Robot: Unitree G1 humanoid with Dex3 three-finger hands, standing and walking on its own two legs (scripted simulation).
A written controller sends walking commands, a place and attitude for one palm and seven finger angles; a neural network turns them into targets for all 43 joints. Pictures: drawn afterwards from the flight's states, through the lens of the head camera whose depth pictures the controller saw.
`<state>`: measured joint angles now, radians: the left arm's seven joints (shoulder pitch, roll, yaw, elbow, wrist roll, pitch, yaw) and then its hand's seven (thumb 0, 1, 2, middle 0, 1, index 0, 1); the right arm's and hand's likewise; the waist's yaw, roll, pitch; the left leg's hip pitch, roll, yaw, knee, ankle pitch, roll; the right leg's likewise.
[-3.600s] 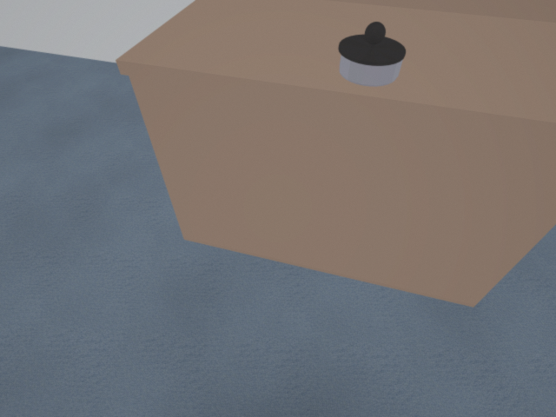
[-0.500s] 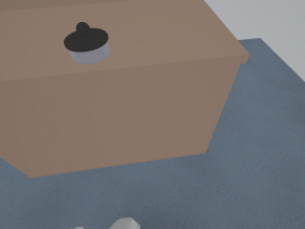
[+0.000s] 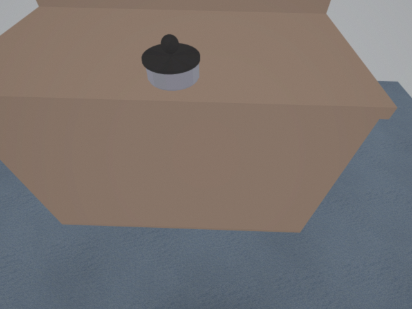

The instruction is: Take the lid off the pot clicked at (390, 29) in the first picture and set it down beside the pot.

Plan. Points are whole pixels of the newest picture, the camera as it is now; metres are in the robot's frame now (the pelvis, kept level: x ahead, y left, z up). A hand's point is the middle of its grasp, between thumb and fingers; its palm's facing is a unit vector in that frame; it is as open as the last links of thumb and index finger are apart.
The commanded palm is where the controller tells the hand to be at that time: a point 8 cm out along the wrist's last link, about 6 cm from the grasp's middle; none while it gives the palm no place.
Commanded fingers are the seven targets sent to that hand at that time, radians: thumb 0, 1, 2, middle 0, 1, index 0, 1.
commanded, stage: take the last steps up to it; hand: left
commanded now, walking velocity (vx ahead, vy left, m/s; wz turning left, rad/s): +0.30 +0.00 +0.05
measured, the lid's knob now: (169, 44) +0.71 +0.16 +0.17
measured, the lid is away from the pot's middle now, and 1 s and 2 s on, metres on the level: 0.00 0.00 0.00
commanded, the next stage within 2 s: come to a stop and stand still in 0.44 s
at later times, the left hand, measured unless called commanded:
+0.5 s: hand out of the picture +0.06 +0.15 -0.18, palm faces +0.15 -0.98 -0.14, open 7.4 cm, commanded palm none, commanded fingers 0.00 0.90 0.90 -0.20 -0.30 -0.20 -0.30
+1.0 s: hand (141, 244) +0.29 +0.19 -0.16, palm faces +0.04 -0.96 -0.29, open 7.3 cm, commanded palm none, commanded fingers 0.00 0.90 0.90 -0.20 -0.30 -0.20 -0.30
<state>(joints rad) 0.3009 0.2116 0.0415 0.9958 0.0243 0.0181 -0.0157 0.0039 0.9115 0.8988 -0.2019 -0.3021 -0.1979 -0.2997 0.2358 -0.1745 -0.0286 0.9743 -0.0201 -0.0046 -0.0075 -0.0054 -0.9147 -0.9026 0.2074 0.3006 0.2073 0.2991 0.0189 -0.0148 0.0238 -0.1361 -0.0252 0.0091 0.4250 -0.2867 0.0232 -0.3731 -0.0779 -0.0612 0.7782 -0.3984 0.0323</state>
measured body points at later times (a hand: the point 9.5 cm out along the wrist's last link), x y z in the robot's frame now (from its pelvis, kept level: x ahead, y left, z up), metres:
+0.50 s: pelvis +0.16 +0.02 -0.01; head +0.19 +0.02 +0.44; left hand +0.06 +0.20 -0.16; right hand +0.25 -0.20 -0.16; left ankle +0.25 +0.12 -0.73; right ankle +0.03 -0.11 -0.74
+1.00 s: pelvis +0.21 -0.01 -0.01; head +0.24 -0.03 +0.44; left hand +0.29 +0.24 -0.14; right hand +0.28 -0.24 -0.17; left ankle +0.24 +0.12 -0.73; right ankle +0.24 -0.11 -0.74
